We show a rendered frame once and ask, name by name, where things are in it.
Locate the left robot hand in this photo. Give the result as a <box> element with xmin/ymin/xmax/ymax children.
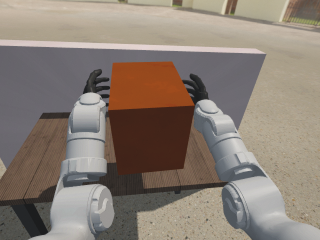
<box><xmin>83</xmin><ymin>69</ymin><xmax>110</xmax><ymax>107</ymax></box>

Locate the left robot forearm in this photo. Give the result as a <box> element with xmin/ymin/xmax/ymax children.
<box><xmin>50</xmin><ymin>92</ymin><xmax>107</xmax><ymax>225</ymax></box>

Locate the robot right upper arm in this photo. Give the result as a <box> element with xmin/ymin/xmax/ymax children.
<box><xmin>221</xmin><ymin>175</ymin><xmax>320</xmax><ymax>240</ymax></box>

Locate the carton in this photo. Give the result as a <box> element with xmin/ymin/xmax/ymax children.
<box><xmin>108</xmin><ymin>61</ymin><xmax>195</xmax><ymax>175</ymax></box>

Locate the right robot hand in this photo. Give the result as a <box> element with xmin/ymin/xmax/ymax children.
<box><xmin>182</xmin><ymin>73</ymin><xmax>209</xmax><ymax>105</ymax></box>

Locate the robot left upper arm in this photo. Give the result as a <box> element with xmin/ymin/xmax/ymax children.
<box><xmin>28</xmin><ymin>184</ymin><xmax>115</xmax><ymax>240</ymax></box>

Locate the table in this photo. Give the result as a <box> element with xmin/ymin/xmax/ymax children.
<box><xmin>0</xmin><ymin>111</ymin><xmax>229</xmax><ymax>238</ymax></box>

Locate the right robot forearm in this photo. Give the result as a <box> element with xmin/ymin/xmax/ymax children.
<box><xmin>193</xmin><ymin>99</ymin><xmax>286</xmax><ymax>212</ymax></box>

